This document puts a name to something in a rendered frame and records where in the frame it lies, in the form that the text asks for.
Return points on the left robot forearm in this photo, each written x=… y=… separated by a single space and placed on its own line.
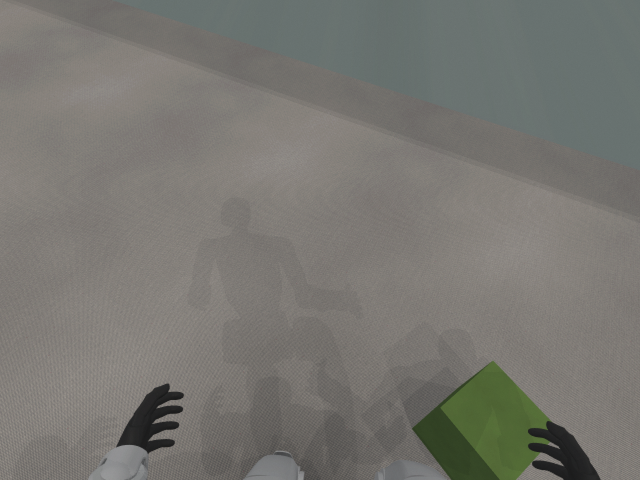
x=126 y=462

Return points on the robot right hand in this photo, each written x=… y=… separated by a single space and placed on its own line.
x=576 y=463

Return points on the left robot shin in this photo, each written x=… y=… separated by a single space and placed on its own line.
x=283 y=453

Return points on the right robot thigh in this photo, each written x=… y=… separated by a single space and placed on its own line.
x=408 y=470

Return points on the robot left hand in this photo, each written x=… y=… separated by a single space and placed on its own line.
x=140 y=428

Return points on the carton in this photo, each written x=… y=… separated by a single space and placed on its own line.
x=480 y=431

